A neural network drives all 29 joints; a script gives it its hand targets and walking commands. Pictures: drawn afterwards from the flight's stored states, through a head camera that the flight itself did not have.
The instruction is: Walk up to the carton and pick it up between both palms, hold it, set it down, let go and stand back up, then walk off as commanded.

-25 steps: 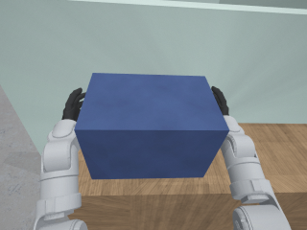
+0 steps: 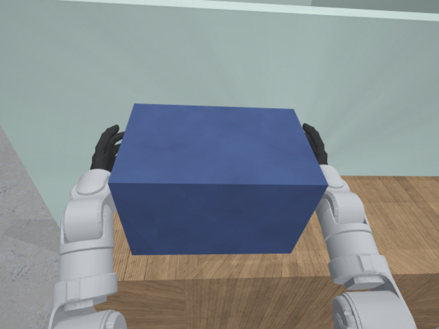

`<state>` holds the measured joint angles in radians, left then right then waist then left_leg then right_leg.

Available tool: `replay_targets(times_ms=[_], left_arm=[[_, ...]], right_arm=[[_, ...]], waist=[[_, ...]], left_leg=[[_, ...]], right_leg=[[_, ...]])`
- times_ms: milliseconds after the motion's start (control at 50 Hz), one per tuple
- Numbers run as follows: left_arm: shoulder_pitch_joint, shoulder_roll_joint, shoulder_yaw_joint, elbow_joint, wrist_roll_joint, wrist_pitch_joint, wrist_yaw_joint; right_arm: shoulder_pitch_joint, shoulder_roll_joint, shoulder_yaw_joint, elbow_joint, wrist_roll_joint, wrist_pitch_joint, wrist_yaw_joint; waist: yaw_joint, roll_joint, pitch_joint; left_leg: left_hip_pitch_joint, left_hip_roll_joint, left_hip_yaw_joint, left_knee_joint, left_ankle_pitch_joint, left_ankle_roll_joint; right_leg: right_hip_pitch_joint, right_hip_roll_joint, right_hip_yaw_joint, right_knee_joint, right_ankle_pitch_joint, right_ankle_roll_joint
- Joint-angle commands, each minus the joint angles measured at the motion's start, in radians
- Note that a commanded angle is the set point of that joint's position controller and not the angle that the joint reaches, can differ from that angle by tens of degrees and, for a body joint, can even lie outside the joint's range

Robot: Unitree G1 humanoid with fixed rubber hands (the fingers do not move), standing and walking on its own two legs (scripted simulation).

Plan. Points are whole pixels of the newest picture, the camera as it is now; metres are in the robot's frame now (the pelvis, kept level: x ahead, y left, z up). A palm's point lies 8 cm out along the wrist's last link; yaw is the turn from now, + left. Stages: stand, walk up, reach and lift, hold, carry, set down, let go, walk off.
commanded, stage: hold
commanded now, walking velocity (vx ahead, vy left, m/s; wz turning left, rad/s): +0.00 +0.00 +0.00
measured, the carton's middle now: (214, 180) +0.33 +0.00 +0.16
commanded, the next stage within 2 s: none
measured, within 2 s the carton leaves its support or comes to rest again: neither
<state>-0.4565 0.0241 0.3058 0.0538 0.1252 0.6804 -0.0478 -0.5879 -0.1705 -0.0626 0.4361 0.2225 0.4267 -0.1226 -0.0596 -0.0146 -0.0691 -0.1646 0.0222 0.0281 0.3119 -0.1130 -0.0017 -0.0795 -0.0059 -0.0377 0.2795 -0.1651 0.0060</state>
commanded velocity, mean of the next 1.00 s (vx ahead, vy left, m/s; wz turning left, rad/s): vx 0.00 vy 0.00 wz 0.00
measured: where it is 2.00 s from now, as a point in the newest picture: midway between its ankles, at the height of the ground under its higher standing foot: outside the picture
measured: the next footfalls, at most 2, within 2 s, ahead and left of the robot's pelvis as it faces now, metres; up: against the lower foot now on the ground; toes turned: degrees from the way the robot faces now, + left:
none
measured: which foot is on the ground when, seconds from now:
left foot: down 0.00-1.00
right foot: down 0.00-1.00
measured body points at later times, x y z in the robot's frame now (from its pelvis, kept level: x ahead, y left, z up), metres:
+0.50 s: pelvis +0.00 +0.00 +0.00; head -0.04 +0.01 +0.45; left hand +0.36 +0.19 +0.16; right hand +0.38 -0.19 +0.17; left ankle +0.04 +0.12 -0.75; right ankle -0.01 -0.12 -0.75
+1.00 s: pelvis +0.00 +0.00 +0.00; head -0.04 +0.01 +0.45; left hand +0.36 +0.18 +0.16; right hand +0.38 -0.19 +0.17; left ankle +0.04 +0.12 -0.75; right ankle -0.01 -0.12 -0.75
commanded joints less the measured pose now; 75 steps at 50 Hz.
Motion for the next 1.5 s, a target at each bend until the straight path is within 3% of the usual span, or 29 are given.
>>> replay_targets(times_ms=[0, 100, 120, 200, 220, 280, 340, 380, 420, 440, 520, 540, 580, 720, 780, 880, 920, 1020, 1080, 1100, 1120, 1200, 1220, 1280, 1300, 1340, 1360, 1400, 1480], left_arm=[[-0.738, -0.41, -0.531, -0.183, -0.138, -0.077, -0.12], [-0.743, -0.397, -0.508, -0.176, -0.127, -0.073, -0.132], [-0.782, -0.405, -0.537, -0.229, -0.143, -0.081, -0.127], [-0.718, -0.404, -0.53, -0.192, -0.15, -0.079, -0.122], [-0.709, -0.398, -0.502, -0.157, -0.12, -0.069, -0.127], [-0.738, -0.398, -0.513, -0.165, -0.131, -0.071, -0.131], [-0.741, -0.433, -0.568, -0.229, -0.163, -0.083, -0.121], [-0.688, -0.426, -0.547, -0.185, -0.139, -0.072, -0.124], [-0.74, -0.397, -0.515, -0.162, -0.132, -0.07, -0.132], [-0.736, -0.407, -0.528, -0.203, -0.134, -0.076, -0.128], [-0.73, -0.411, -0.534, -0.202, -0.135, -0.067, -0.123], [-0.706, -0.404, -0.524, -0.209, -0.138, -0.071, -0.123], [-0.721, -0.414, -0.558, -0.244, -0.164, -0.079, -0.117], [-0.733, -0.408, -0.516, -0.2, -0.123, -0.061, -0.125], [-0.711, -0.42, -0.558, -0.228, -0.152, -0.069, -0.115], [-0.709, -0.399, -0.503, -0.171, -0.122, -0.062, -0.129], [-0.718, -0.404, -0.52, -0.178, -0.12, -0.063, -0.13], [-0.729, -0.42, -0.556, -0.25, -0.164, -0.083, -0.119], [-0.73, -0.4, -0.531, -0.203, -0.128, -0.065, -0.126], [-0.744, -0.383, -0.506, -0.166, -0.117, -0.065, -0.129], [-0.747, -0.394, -0.513, -0.172, -0.127, -0.064, -0.128], [-0.729, -0.407, -0.542, -0.214, -0.152, -0.079, -0.122], [-0.731, -0.403, -0.544, -0.212, -0.152, -0.077, -0.122], [-0.758, -0.401, -0.524, -0.18, -0.137, -0.079, -0.124], [-0.746, -0.417, -0.536, -0.196, -0.149, -0.08, -0.12], [-0.726, -0.398, -0.509, -0.15, -0.131, -0.069, -0.127], [-0.75, -0.41, -0.539, -0.222, -0.151, -0.076, -0.124], [-0.733, -0.416, -0.538, -0.207, -0.141, -0.079, -0.12], [-0.735, -0.394, -0.495, -0.17, -0.116, -0.075, -0.129]], right_arm=[[-0.775, 0.532, 0.39, -0.385, 0.118, -0.074, 0.15], [-0.745, 0.525, 0.36, -0.337, 0.103, -0.068, 0.15], [-0.756, 0.541, 0.372, -0.365, 0.116, -0.077, 0.152], [-0.746, 0.537, 0.39, -0.401, 0.119, -0.071, 0.141], [-0.724, 0.527, 0.367, -0.336, 0.109, -0.057, 0.14], [-0.755, 0.53, 0.363, -0.341, 0.099, -0.064, 0.146], [-0.741, 0.534, 0.375, -0.395, 0.125, -0.08, 0.148], [-0.711, 0.515, 0.366, -0.355, 0.113, -0.066, 0.14], [-0.739, 0.519, 0.346, -0.329, 0.099, -0.055, 0.147], [-0.728, 0.533, 0.37, -0.369, 0.115, -0.067, 0.151], [-0.73, 0.511, 0.374, -0.365, 0.114, -0.059, 0.147], [-0.751, 0.523, 0.388, -0.419, 0.121, -0.07, 0.146], [-0.746, 0.519, 0.384, -0.425, 0.124, -0.073, 0.145], [-0.741, 0.51, 0.357, -0.336, 0.11, -0.057, 0.156], [-0.76, 0.506, 0.379, -0.432, 0.124, -0.081, 0.15], [-0.745, 0.527, 0.37, -0.376, 0.116, -0.061, 0.148], [-0.738, 0.508, 0.357, -0.341, 0.112, -0.063, 0.147], [-0.753, 0.529, 0.39, -0.436, 0.133, -0.08, 0.15], [-0.718, 0.504, 0.363, -0.34, 0.109, -0.058, 0.151], [-0.727, 0.503, 0.346, -0.324, 0.1, -0.052, 0.15], [-0.752, 0.525, 0.359, -0.353, 0.104, -0.06, 0.155], [-0.743, 0.529, 0.385, -0.404, 0.125, -0.073, 0.143], [-0.734, 0.527, 0.378, -0.387, 0.121, -0.065, 0.14], [-0.753, 0.518, 0.357, -0.35, 0.1, -0.061, 0.151], [-0.765, 0.535, 0.379, -0.392, 0.117, -0.066, 0.155], [-0.762, 0.516, 0.359, -0.348, 0.104, -0.062, 0.149], [-0.747, 0.527, 0.362, -0.377, 0.114, -0.067, 0.151], [-0.73, 0.527, 0.377, -0.359, 0.115, -0.066, 0.151], [-0.731, 0.535, 0.365, -0.321, 0.102, -0.058, 0.147]], waist=[[0.017, 0.029, -0.457], [0.003, 0.024, -0.417], [0.0, 0.026, -0.476], [0.008, 0.004, -0.446], [0.002, 0.019, -0.391], [0.001, 0.016, -0.414], [-0.009, 0.051, -0.491], [-0.016, 0.048, -0.447], [-0.009, 0.022, -0.406], [0.007, 0.037, -0.441], [-0.007, 0.035, -0.44], [0.012, 0.011, -0.468], [-0.004, 0.027, -0.496], [0.0, 0.041, -0.436], [-0.001, 0.041, -0.505], [0.011, -0.004, -0.416], [-0.009, 0.034, -0.42], [0.002, 0.024, -0.52], [-0.008, 0.058, -0.425], [-0.006, 0.036, -0.382], [0.01, 0.033, -0.407], [0.002, 0.021, -0.471], [-0.014, 0.028, -0.466], [0.001, 0.033, -0.441], [0.016, 0.032, -0.466], [0.015, 0.036, -0.41], [-0.004, 0.043, -0.468], [0.002, 0.047, -0.451], [0.008, 0.021, -0.425]], left_leg=[[0.306, -0.067, -0.021, 0.015, 0.212, -0.017], [0.271, -0.068, -0.019, -0.006, 0.161, -0.013], [0.302, -0.064, -0.023, 0.008, 0.198, -0.018], [0.274, -0.07, -0.025, 0.019, 0.237, -0.017], [0.272, -0.069, -0.021, 0.001, 0.18, -0.014], [0.276, -0.068, -0.02, -0.002, 0.168, -0.01], [0.317, -0.062, -0.028, 0.026, 0.258, -0.034], [0.318, -0.061, -0.029, 0.022, 0.273, -0.036], [0.278, -0.061, -0.027, -0.005, 0.155, -0.016], [0.296, -0.061, -0.026, 0.009, 0.22, -0.021], [0.305, -0.061, -0.024, 0.008, 0.227, -0.03], [0.314, -0.065, -0.025, 0.018, 0.256, -0.022], [0.319, -0.063, -0.033, 0.025, 0.268, -0.029], [0.309, -0.06, -0.024, 0.002, 0.205, -0.024], [0.328, -0.059, -0.026, 0.025, 0.268, -0.033], [0.267, -0.071, -0.02, 0.004, 0.201, -0.01], [0.297, -0.066, -0.022, 0.005, 0.198, -0.022], [0.341, -0.061, -0.028, 0.034, 0.291, -0.029], [0.311, -0.062, -0.023, 0.012, 0.225, -0.034], [0.281, -0.064, -0.019, -0.004, 0.162, -0.021], [0.266, -0.068, -0.021, -0.002, 0.167, -0.012], [0.311, -0.068, -0.025, 0.027, 0.267, -0.025], [0.301, -0.069, -0.031, 0.026, 0.258, -0.028], [0.28, -0.064, -0.025, -0.004, 0.154, -0.017], [0.292, -0.059, -0.028, 0.0, 0.192, -0.019], [0.266, -0.067, -0.022, -0.002, 0.172, -0.017], [0.293, -0.062, -0.03, 0.01, 0.216, -0.027], [0.305, -0.062, -0.028, 0.013, 0.236, -0.031], [0.278, -0.071, -0.015, -0.006, 0.175, -0.013]], right_leg=[[-0.029, 0.059, 0.004, -0.038, 0.263, 0.024], [-0.011, 0.056, 0.001, -0.041, 0.22, 0.024], [-0.015, 0.059, -0.001, -0.034, 0.246, 0.02], [0.009, 0.059, 0.006, -0.025, 0.327, 0.031], [-0.015, 0.055, 0.009, -0.041, 0.25, 0.025], [-0.027, 0.057, 0.007, -0.047, 0.223, 0.022], [-0.019, 0.066, 0.0, -0.03, 0.288, 0.013], [-0.01, 0.066, -0.001, -0.04, 0.306, 0.014], [-0.028, 0.058, 0.004, -0.048, 0.2, 0.016], [-0.005, 0.064, 0.0, -0.035, 0.247, 0.011], [-0.019, 0.061, 0.003, -0.034, 0.279, 0.019], [-0.005, 0.066, 0.0, -0.036, 0.298, 0.022], [-0.011, 0.066, 0.0, -0.029, 0.312, 0.022], [-0.035, 0.063, -0.003, -0.046, 0.213, 0.011], [-0.011, 0.065, 0.0, -0.033, 0.305, 0.016], [-0.001, 0.06, 0.007, -0.041, 0.271, 0.023], [-0.026, 0.059, 0.004, -0.045, 0.252, 0.015], [-0.019, 0.069, 0.0, -0.03, 0.311, 0.018], [-0.042, 0.06, 0.001, -0.044, 0.247, 0.014], [-0.044, 0.056, 0.003, -0.049, 0.207, 0.014], [-0.031, 0.055, 0.004, -0.043, 0.204, 0.016], [-0.008, 0.063, 0.005, -0.032, 0.327, 0.021], [-0.013, 0.061, 0.006, -0.031, 0.322, 0.022], [-0.037, 0.059, 0.003, -0.045, 0.188, 0.013], [-0.022, 0.062, 0.005, -0.04, 0.225, 0.012], [-0.024, 0.055, 0.005, -0.045, 0.213, 0.018], [-0.007, 0.057, 0.003, -0.032, 0.273, 0.018], [-0.023, 0.061, 0.001, -0.037, 0.273, 0.014], [-0.009, 0.056, 0.005, -0.045, 0.24, 0.018]])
